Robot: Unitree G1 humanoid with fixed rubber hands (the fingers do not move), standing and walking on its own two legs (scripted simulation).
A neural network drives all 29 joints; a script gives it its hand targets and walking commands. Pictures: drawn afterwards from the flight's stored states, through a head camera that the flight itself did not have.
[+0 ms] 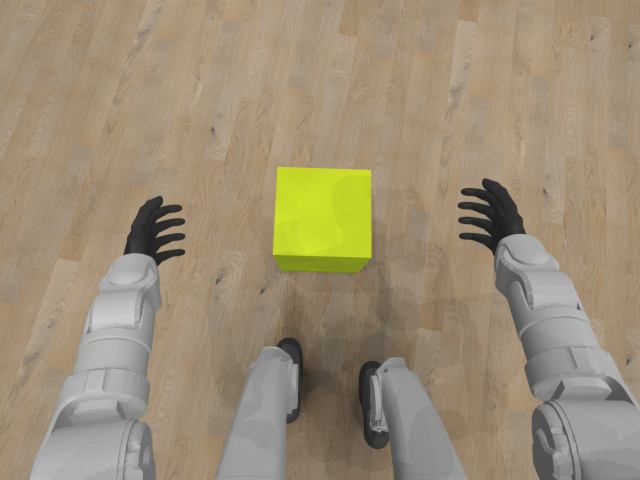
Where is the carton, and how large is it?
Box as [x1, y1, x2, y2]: [273, 167, 370, 272]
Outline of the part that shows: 277,167 273,255 281,270 357,272 370,258 370,170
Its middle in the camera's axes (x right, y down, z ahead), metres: +0.00 -0.03 +0.96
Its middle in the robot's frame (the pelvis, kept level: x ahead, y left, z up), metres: +0.54 +0.02 -0.55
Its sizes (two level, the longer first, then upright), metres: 0.210 0.200 0.250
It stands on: the floor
